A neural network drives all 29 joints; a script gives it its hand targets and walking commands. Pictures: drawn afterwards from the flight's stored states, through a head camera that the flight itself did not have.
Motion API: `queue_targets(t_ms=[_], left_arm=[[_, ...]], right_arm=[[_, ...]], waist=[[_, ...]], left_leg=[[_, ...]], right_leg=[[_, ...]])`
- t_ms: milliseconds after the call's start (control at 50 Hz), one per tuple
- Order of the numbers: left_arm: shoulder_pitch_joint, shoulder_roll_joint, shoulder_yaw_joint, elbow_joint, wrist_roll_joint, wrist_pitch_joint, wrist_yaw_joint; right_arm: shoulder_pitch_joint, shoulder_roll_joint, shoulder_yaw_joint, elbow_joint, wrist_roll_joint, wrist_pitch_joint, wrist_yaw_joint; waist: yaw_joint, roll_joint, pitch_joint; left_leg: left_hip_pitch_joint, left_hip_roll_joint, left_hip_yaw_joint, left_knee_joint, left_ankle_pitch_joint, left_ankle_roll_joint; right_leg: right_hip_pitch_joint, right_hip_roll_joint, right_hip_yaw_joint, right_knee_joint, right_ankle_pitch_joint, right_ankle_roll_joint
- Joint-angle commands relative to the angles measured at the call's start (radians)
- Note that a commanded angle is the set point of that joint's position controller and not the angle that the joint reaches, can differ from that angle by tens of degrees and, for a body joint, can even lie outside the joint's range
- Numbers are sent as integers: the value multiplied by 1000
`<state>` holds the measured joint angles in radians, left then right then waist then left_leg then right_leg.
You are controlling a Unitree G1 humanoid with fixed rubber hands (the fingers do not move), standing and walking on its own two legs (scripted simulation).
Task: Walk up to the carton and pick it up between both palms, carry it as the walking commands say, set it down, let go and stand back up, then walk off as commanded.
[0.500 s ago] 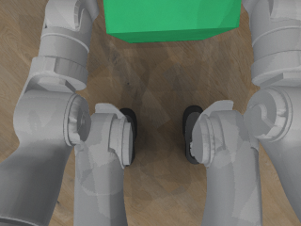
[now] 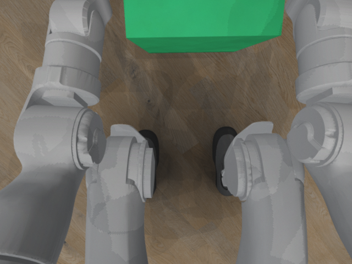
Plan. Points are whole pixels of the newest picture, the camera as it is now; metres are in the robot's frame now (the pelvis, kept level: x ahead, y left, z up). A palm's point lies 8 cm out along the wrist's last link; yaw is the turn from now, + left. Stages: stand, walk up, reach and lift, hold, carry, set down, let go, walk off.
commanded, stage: set down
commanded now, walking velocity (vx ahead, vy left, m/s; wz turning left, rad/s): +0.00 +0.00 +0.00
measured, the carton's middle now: out of the picture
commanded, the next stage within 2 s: none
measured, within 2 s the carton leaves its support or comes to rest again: neither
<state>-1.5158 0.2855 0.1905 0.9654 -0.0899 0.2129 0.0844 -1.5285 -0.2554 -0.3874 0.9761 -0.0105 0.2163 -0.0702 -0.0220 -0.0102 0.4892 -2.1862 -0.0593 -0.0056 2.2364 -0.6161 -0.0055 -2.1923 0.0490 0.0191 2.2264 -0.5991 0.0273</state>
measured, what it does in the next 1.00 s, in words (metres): stands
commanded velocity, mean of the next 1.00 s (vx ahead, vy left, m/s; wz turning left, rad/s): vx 0.00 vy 0.00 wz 0.00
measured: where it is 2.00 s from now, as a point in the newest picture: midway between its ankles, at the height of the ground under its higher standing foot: (185, 173)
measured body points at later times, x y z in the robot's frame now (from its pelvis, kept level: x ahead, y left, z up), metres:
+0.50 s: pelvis +0.00 +0.00 +0.00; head +0.38 +0.00 +0.23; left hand +0.58 +0.14 -0.18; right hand +0.57 -0.18 -0.17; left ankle +0.11 +0.12 -0.33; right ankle +0.11 -0.12 -0.33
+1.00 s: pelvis +0.00 +0.00 +0.00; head +0.38 +0.00 +0.22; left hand +0.58 +0.16 -0.18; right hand +0.56 -0.20 -0.19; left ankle +0.11 +0.12 -0.33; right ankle +0.11 -0.12 -0.33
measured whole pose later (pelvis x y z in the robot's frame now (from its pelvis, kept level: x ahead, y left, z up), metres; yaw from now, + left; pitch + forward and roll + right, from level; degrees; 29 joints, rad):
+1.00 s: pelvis +0.00 +0.00 +0.00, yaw +0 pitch +32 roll +0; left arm -1.52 0.38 0.08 1.01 -0.13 0.13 0.13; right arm -1.49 -0.33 -0.27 1.03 0.11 0.09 -0.14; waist -0.02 -0.01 0.52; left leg -2.18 -0.06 -0.01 2.24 -0.62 -0.01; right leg -2.19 0.05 0.02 2.23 -0.60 0.03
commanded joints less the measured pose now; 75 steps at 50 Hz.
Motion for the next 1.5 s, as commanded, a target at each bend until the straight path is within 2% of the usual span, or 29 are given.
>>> queue_targets(t_ms=[0, 20, 60, 200, 260, 280, 400, 500, 520, 600, 620, 660, 720, 780, 800, 920, 940, 960, 980, 1040, 1140, 1160, 1240, 1300, 1320, 1340, 1400, 1440, 1480], left_arm=[[-487, -860, -261, -57, 37, -24, -278], [-493, -873, -273, -60, 30, -22, -278], [-477, -860, -258, -45, 51, -22, -276], [-471, -802, -239, -51, 50, -27, -273], [-440, -758, -210, -26, 67, -31, -262], [-418, -729, -201, -8, 82, -32, -256], [-352, -446, -117, 11, 103, -68, -179], [-299, 167, 21, -25, 103, -130, -3], [-307, 199, -23, -49, 71, -134, 22], [-341, 240, -94, -36, -44, -133, 51], [-362, 225, -130, -37, -76, -130, 53], [-364, 257, -146, -83, -103, -134, 62], [-356, 241, -176, -72, -150, -129, 63], [-337, 274, -130, -2, -106, -117, 61], [-347, 302, -130, -11, -121, -119, 59], [-366, 308, -134, -157, -138, -115, 68], [-361, 306, -150, -213, -152, -113, 73], [-345, 307, -134, -228, -137, -102, 77], [-329, 312, -135, -229, -151, -96, 77], [-346, 296, -156, -400, -174, -60, 87], [-290, 340, -97, -379, -128, 28, 111], [-247, 313, -92, -254, -113, 43, 102], [-304, 311, -55, -373, -105, 47, 94], [-267, 333, -30, -352, -70, 60, 94], [-259, 310, -42, -302, -82, 72, 91], [-263, 307, -33, -349, -83, 71, 88], [-291, 325, -37, -461, -70, 87, 89], [-257, 333, -22, -447, -62, 103, 89], [-247, 317, -31, -500, -63, 114, 86]], right_arm=[[-341, 913, 308, 0, 30, 8, 297], [-321, 897, 305, 3, 33, 5, 296], [-340, 918, 318, 7, 41, 12, 301], [-320, 855, 285, 10, 27, 5, 292], [-291, 802, 262, 27, 10, -5, 272], [-311, 785, 273, 20, 25, -12, 269], [-251, 472, 184, 33, 5, -66, 177], [-220, -110, 119, -9, 37, -128, -1], [-225, -169, 107, -15, 46, -142, -34], [-253, -212, 176, -43, 151, -161, -70], [-249, -241, 150, -31, 156, -166, -80], [-245, -240, 165, -48, 211, -166, -82], [-226, -255, 185, -45, 214, -175, -86], [-216, -271, 192, 18, 209, -158, -80], [-231, -294, 171, -1, 184, -164, -83], [-224, -325, 162, -109, 210, -166, -92], [-255, -315, 192, -201, 246, -165, -94], [-218, -334, 172, -176, 220, -150, -94], [-219, -306, 200, -200, 238, -137, -94], [-221, -330, 195, -354, 252, -92, -102], [-196, -317, 223, -413, 256, 8, -101], [-149, -304, 212, -331, 243, 21, -97], [-196, -315, 172, -446, 201, 25, -98], [-171, -304, 175, -457, 224, 51, -94], [-172, -307, 170, -438, 213, 56, -95], [-164, -292, 181, -459, 219, 62, -89], [-140, -333, 119, -516, 193, 78, -87], [-115, -298, 152, -524, 211, 101, -86], [-94, -328, 121, -531, 193, 110, -80]], waist=[[-56, 41, -1108], [-79, 70, -1109], [-41, 37, -1104], [-67, 51, -1085], [-58, 46, -1076], [-26, 36, -1074], [-27, 57, -1118], [2, -2, -1291], [-46, 44, -1379], [-27, 19, -1522], [-80, 54, -1552], [-42, 89, -1616], [-88, 59, -1652], [-32, 64, -1557], [-70, 31, -1553], [-73, 69, -1754], [-36, 81, -1845], [-74, 65, -1848], [-50, 55, -1849], [-67, 54, -2071], [-29, 18, -2084], [-34, 26, -1939], [-59, -6, -1952], [0, 9, -1998], [-33, 13, -1993], [-15, 7, -2026], [-56, 49, -2131], [-22, 36, -2171], [-56, 70, -2206]], left_leg=[[450, -58, 24, -171, 246, 21], [456, -59, 21, -171, 239, 12], [453, -57, 21, -172, 245, 21], [449, -52, 21, -169, 236, 17], [441, -53, 26, -168, 230, 12], [427, -51, 33, -169, 233, 14], [515, -46, 43, -163, 265, -9], [587, -15, 52, -167, 312, -26], [654, -12, 35, -170, 363, -35], [695, -6, 22, -148, 437, -23], [719, 3, 8, -153, 445, -27], [750, 4, 12, -157, 484, -24], [758, 5, 12, -143, 501, -27], [676, 9, 30, -148, 411, -28], [671, 14, 12, -147, 416, -31], [802, 9, 18, -149, 468, -31], [859, 0, 33, -139, 522, -30], [832, -4, 38, -158, 488, -31], [859, -2, 37, -175, 491, -26], [987, -10, 47, -200, 523, -32], [1022, -18, 67, -263, 449, -11], [933, -13, 73, -286, 372, -9], [926, -22, 67, -331, 355, -3], [973, -33, 71, -365, 414, 3], [972, -33, 71, -375, 388, 0], [993, -33, 72, -391, 409, 2], [1129, -39, 52, -454, 450, -7], [1156, -44, 60, -475, 484, -1], [1208, -50, 52, -501, 537, -11]], right_leg=[[394, 45, -78, -143, 255, -27], [397, 48, -86, -147, 258, -27], [392, 48, -81, -133, 254, -23], [406, 45, -86, -133, 251, -18], [423, 41, -77, -141, 246, -16], [434, 40, -78, -140, 249, -13], [494, 30, -81, -141, 279, 3], [622, 15, -83, -155, 331, 34], [640, 17, -86, -147, 385, 31], [676, 6, -73, -150, 439, 27], [665, 8, -74, -153, 460, 22], [668, 8, -72, -133, 494, 19], [646, 2, -89, -139, 500, 16], [606, -7, -74, -153, 422, 20], [586, -8, -83, -143, 413, 19], [707, -8, -91, -152, 474, 13], [745, -5, -91, -150, 522, 14], [769, -3, -99, -165, 508, 14], [764, -2, -101, -169, 485, 9], [895, 4, -113, -197, 526, 8], [897, 18, -121, -271, 438, 12], [845, 20, -124, -292, 367, 10], [856, 26, -128, -358, 349, 1], [903, 37, -113, -383, 421, 5], [907, 37, -122, -401, 397, 2], [940, 36, -116, -412, 416, 3], [953, 47, -130, -457, 436, -5], [1014, 49, -126, -484, 467, -4], [1012, 58, -134, -506, 513, -9]])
